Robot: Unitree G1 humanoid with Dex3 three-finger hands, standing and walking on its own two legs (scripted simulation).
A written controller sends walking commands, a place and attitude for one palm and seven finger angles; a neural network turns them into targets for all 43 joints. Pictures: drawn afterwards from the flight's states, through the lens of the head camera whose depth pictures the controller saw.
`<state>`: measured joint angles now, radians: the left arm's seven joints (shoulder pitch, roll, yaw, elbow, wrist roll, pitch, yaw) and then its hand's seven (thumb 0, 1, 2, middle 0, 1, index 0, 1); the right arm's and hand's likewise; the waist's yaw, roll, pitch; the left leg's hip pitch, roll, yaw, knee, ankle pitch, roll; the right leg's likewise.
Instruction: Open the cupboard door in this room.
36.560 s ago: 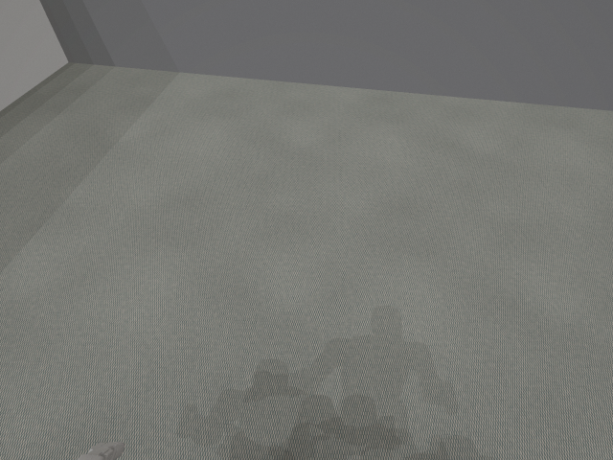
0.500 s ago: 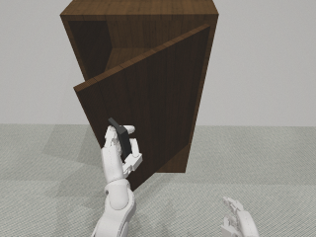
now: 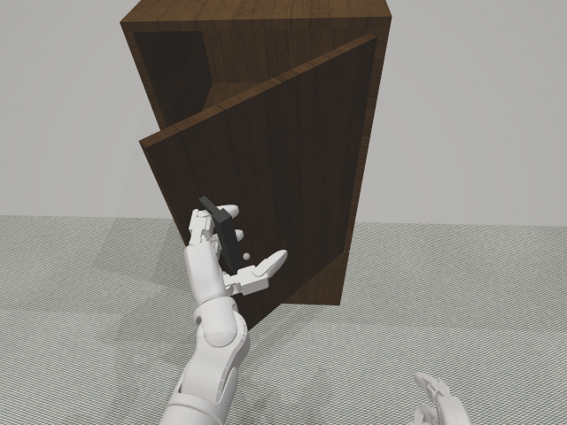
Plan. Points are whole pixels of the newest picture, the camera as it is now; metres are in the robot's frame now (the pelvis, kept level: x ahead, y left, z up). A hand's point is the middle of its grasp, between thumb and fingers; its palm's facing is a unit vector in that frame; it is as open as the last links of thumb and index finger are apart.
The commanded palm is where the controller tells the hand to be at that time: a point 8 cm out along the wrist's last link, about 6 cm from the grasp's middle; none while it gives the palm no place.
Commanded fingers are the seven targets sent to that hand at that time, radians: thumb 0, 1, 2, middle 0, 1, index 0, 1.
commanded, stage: open thumb and fingers to let go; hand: left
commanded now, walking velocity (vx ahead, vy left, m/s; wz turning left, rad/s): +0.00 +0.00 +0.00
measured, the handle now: (221, 235) +0.36 +0.11 +0.08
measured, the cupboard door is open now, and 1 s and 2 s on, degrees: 45 48 47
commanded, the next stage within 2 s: slide the hand sideways off the handle in 0.40 s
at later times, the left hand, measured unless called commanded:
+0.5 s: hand (248, 256) +0.33 +0.07 +0.08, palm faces +0.34 -0.94 -0.02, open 14.7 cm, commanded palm +0.29 +0.11 +0.07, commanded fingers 0.00 -0.50 0.30 -0.15 -0.30 -0.15 -0.30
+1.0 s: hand (243, 285) +0.29 +0.07 +0.07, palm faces -0.11 -0.99 -0.01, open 16.3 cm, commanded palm +0.25 +0.14 +0.07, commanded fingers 0.00 -0.50 0.30 -0.15 -0.30 -0.15 -0.30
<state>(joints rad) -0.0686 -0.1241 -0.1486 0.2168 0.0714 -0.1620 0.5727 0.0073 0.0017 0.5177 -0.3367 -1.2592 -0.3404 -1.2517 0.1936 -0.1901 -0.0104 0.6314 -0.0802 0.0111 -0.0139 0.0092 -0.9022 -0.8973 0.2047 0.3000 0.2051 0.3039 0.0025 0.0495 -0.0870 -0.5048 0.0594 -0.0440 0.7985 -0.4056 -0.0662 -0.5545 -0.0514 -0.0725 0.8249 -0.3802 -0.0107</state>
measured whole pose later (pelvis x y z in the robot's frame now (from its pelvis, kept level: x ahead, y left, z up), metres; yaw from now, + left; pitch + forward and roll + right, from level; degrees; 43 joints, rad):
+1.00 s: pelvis -0.01 +0.02 +0.00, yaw -2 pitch +6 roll +1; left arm 0.03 0.02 -0.16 0.11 -0.04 -0.22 0.09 -0.01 -0.50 0.30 -0.17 -0.33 -0.16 -0.31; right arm 0.25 -0.19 0.03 0.53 -0.02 -0.06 0.00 0.01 -0.90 -0.90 0.21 0.30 0.21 0.30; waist 0.00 0.02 -0.05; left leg -0.51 0.04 0.01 0.82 -0.41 -0.04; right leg -0.58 -0.06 -0.01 0.83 -0.36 0.02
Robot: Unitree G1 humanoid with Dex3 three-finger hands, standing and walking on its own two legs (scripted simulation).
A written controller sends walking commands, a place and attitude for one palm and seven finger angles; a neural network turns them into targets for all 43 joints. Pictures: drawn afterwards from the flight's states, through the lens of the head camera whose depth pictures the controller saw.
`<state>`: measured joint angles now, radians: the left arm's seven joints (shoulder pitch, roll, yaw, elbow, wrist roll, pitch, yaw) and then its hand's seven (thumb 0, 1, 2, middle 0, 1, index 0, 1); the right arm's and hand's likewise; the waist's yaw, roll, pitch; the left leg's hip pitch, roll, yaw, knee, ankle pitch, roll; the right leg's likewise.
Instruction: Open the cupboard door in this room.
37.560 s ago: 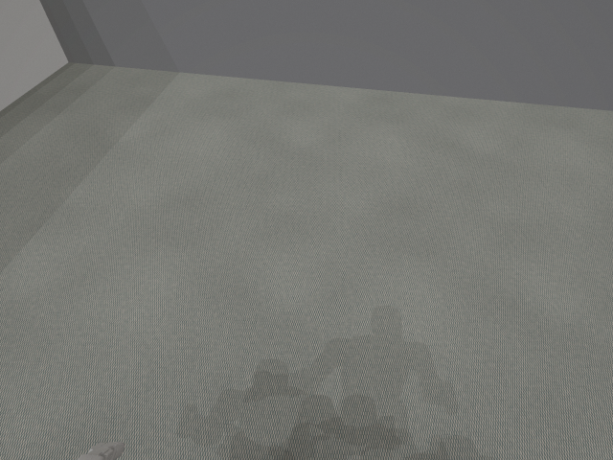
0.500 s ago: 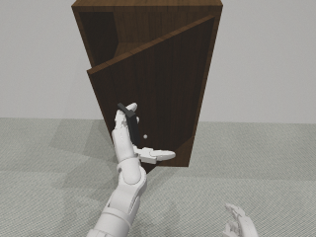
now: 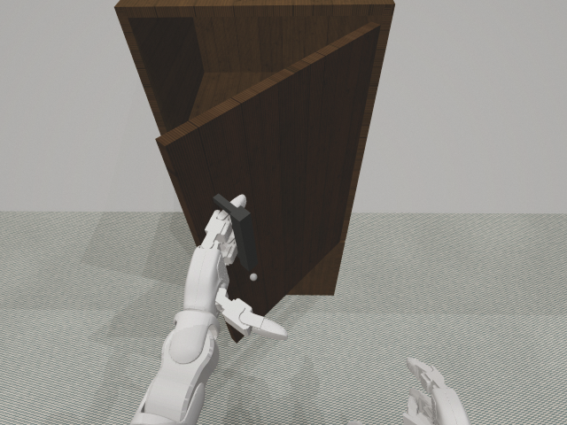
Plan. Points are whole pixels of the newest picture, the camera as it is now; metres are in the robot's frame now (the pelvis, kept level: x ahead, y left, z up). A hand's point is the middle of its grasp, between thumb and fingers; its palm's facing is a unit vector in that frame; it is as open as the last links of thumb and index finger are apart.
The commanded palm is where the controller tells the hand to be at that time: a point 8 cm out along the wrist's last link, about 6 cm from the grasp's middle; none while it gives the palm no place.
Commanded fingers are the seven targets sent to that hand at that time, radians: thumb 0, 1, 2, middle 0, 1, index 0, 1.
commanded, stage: slide the hand sideways off the handle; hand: left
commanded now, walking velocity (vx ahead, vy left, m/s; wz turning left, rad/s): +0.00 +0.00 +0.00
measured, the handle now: (235, 233) +0.36 +0.09 +0.08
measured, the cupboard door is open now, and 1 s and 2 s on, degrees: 48 47 47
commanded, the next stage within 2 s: draw the hand back to the body in 0.70 s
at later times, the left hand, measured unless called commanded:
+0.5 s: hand (217, 309) +0.25 +0.10 +0.07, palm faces -0.03 -1.00 -0.04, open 16.1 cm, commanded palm +0.22 +0.17 +0.07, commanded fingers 0.00 -0.50 0.30 -0.15 -0.30 -0.15 -0.30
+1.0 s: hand (178, 322) +0.22 +0.14 +0.09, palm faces +0.00 -1.00 -0.06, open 16.3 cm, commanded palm +0.19 +0.20 +0.10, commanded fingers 0.00 -0.50 0.30 -0.15 -0.30 -0.15 -0.30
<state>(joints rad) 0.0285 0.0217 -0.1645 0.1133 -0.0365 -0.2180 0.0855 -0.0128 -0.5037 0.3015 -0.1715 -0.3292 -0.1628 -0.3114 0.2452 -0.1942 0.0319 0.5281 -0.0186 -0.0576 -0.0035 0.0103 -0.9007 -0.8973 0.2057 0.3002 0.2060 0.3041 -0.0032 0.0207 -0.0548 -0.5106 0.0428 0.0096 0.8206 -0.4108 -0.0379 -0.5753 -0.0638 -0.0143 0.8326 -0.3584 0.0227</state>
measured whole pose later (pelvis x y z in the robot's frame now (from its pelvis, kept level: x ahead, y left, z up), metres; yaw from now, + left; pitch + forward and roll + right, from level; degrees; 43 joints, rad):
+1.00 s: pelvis +0.01 +0.00 -0.02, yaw +1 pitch +7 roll +0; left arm 0.44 0.17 0.03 -0.30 -0.19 -0.18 -0.13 -0.01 -0.50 0.30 -0.16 -0.31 -0.15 -0.30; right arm 0.27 -0.22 0.03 0.47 0.02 -0.17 -0.06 0.01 -0.90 -0.90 0.21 0.30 0.21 0.30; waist 0.01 0.05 -0.09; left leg -0.59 0.05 -0.04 0.95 -0.49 -0.05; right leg -0.62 -0.06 -0.05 0.94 -0.44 0.01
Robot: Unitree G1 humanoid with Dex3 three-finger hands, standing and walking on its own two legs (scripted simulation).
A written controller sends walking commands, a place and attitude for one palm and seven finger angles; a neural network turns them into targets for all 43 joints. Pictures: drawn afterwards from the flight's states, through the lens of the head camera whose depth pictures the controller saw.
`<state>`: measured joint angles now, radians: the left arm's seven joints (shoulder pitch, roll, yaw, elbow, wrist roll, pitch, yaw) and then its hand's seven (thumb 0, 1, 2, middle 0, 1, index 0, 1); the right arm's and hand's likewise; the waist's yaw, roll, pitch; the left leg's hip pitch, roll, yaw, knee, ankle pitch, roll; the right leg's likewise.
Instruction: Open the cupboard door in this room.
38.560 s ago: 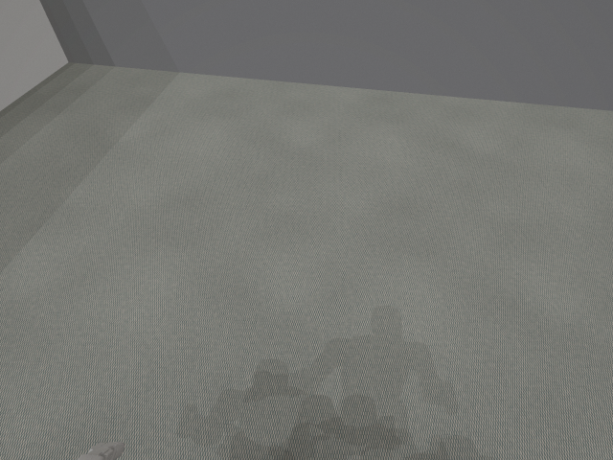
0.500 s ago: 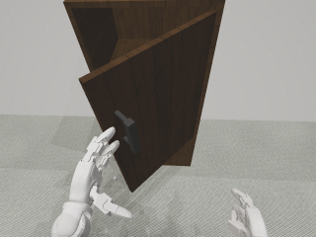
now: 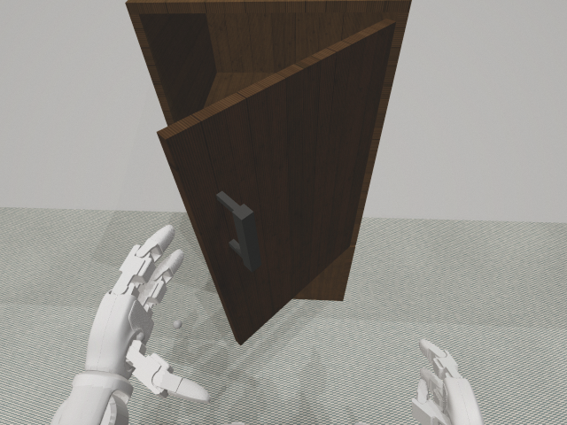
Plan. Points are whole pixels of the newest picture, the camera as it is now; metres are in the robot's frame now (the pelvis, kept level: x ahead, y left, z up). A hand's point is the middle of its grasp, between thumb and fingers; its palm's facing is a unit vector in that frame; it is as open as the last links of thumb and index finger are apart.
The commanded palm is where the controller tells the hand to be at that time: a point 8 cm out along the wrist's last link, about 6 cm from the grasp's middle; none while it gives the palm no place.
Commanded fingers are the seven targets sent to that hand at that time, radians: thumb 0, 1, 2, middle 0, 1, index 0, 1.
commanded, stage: draw the hand back to the body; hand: left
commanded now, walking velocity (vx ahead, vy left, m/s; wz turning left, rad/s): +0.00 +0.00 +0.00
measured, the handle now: (239, 232) +0.35 +0.09 +0.10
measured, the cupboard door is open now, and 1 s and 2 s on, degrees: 47 47 47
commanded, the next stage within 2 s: step back with the hand held close in 1.38 s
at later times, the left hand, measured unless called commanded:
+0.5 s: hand (91, 307) +0.21 +0.22 +0.15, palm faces +0.23 -0.92 -0.32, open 15.0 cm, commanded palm +0.17 +0.26 +0.17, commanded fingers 0.00 0.06 0.54 -0.17 -0.30 -0.17 -0.30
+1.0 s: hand (14, 254) +0.24 +0.28 +0.20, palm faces +0.42 -0.80 -0.42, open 9.1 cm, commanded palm +0.19 +0.32 +0.22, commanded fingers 0.00 0.90 0.90 -0.20 -0.30 -0.20 -0.30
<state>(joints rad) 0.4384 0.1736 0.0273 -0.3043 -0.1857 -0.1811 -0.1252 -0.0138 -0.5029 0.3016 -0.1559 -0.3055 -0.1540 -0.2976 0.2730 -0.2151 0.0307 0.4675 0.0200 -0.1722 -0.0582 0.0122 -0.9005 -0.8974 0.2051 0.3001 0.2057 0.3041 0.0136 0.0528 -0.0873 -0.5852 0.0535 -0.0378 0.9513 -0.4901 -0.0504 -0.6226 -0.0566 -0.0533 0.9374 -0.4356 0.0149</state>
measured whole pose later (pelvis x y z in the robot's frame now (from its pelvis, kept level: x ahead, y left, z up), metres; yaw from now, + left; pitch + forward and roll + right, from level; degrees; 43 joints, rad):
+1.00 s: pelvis +0.04 +0.02 +0.06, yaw -2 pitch -3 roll -1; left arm 0.44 0.33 0.33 -0.38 -0.02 -0.07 0.11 0.01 0.59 0.77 -0.20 -0.31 -0.20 -0.30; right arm 0.18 -0.21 0.02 0.64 -0.02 -0.15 -0.08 0.01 -0.90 -0.90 0.21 0.30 0.21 0.30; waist 0.08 0.06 0.03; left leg -0.06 0.05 0.03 0.42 -0.30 -0.02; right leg -0.11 -0.05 -0.02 0.39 -0.23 0.05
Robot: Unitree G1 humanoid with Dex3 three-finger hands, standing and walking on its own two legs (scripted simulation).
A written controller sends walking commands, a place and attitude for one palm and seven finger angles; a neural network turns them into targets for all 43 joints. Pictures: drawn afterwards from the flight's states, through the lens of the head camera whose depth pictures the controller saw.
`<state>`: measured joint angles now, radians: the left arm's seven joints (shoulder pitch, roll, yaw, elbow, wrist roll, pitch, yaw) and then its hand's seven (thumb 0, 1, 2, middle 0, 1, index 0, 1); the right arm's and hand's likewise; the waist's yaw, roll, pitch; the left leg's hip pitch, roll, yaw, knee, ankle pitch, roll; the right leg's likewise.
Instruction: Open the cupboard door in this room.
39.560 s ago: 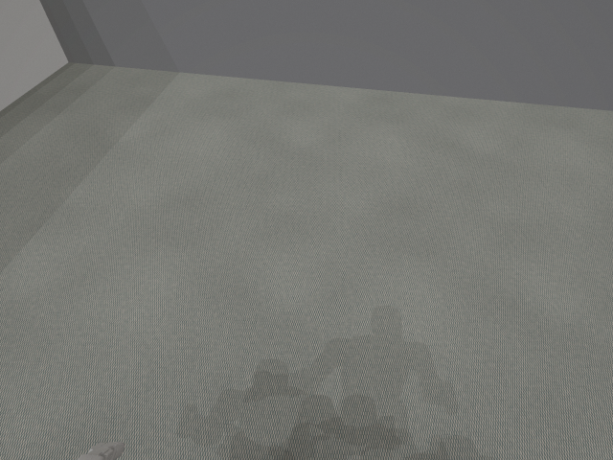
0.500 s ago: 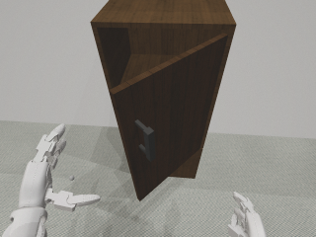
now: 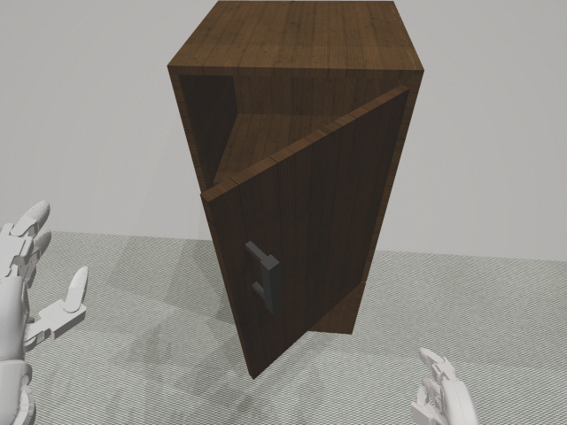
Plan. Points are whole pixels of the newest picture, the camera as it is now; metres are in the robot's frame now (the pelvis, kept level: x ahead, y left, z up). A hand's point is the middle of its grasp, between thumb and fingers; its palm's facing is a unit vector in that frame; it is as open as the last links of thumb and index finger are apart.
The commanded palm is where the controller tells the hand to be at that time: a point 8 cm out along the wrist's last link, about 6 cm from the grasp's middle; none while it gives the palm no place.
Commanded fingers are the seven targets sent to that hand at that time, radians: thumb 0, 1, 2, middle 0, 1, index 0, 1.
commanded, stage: draw the hand back to the body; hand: left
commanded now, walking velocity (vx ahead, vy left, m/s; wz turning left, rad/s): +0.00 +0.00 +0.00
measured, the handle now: (263, 278) +0.31 +0.08 +0.04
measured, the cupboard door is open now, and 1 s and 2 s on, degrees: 47 47 47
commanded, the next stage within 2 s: step back with the hand held close in 0.38 s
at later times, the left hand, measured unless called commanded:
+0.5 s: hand (72, 309) +0.18 +0.26 +0.15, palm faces +0.47 -0.78 -0.41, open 7.5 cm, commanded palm +0.13 +0.29 +0.17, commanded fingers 0.00 0.90 0.90 -0.20 -0.30 -0.20 -0.30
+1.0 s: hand (28, 358) +0.13 +0.27 +0.15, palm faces +0.37 -0.76 -0.53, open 7.4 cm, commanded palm +0.06 +0.30 +0.17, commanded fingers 0.00 0.90 0.90 -0.20 -0.30 -0.20 -0.30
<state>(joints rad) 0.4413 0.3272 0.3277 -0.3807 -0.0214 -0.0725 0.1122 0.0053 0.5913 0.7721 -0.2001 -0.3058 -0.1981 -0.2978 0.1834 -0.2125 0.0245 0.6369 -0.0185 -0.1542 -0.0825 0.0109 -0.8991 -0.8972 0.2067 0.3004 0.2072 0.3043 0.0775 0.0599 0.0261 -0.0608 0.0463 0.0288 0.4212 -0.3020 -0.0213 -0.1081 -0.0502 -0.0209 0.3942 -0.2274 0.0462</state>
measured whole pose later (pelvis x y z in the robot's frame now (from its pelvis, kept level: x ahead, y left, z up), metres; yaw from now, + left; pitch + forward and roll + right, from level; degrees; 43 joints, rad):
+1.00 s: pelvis -0.09 +0.01 -0.01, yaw -2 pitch -1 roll +0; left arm 0.53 0.41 0.43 -0.48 -0.01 -0.18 0.13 0.01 0.88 0.90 -0.22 -0.31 -0.21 -0.30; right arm 0.18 -0.22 -0.01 0.54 0.01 -0.04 -0.09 0.01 -0.90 -0.90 0.21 0.30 0.21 0.30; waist 0.01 0.00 0.07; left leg -0.28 0.03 0.07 0.50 -0.21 0.00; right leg -0.32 -0.06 0.03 0.44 -0.10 0.06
